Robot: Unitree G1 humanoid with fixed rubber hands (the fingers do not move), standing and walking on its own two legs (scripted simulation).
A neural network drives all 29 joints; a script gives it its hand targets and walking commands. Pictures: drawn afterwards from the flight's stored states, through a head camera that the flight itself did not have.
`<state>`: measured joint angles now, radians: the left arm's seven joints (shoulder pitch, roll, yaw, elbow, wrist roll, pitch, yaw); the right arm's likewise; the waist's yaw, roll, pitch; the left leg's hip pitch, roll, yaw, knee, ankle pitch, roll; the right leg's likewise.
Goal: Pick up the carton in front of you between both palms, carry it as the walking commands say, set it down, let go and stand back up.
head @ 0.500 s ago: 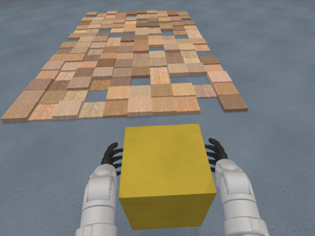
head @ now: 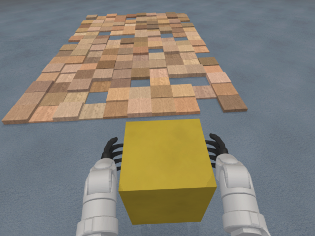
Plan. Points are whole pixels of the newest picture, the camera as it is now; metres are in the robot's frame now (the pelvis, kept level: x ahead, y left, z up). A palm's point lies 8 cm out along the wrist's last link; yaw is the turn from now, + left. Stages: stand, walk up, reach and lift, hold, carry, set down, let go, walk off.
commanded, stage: hold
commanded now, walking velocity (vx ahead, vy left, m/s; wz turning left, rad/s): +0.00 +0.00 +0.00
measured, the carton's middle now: (164, 173) +0.31 +0.00 -0.02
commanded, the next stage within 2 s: carry in 0.40 s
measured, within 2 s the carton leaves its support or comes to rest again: neither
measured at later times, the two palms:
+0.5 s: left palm (108, 164) +0.30 +0.15 +0.05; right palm (221, 158) +0.30 -0.15 +0.05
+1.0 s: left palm (122, 118) +0.45 +0.13 +0.07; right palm (217, 119) +0.43 -0.17 +0.07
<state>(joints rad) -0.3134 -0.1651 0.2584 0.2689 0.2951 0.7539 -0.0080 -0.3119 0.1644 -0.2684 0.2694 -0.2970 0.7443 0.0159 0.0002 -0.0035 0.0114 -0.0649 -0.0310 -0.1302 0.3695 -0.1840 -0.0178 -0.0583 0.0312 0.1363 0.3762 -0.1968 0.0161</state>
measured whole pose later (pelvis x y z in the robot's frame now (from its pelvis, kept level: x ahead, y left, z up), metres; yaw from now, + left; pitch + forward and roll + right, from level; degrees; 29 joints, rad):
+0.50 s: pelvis +0.01 +0.00 +0.00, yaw +0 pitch -4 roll +0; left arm -0.23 -0.14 0.19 0.17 0.25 0.79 0.01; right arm -0.24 0.15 -0.19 0.18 -0.25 0.79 -0.01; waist 0.00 0.00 -0.05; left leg -0.14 -0.02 -0.10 0.44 -0.30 -0.02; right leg -0.13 0.02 0.11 0.44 -0.30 0.02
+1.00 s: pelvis +0.20 -0.01 -0.01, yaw -1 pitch +7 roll -2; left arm -0.01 -0.13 0.07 -0.48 0.05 1.18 0.12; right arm -0.02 0.13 -0.04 -0.48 -0.07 1.19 -0.13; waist -0.04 0.06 -0.15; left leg -0.10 0.09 0.10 0.39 -0.41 -0.04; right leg -0.48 0.00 -0.17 0.69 -0.44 0.00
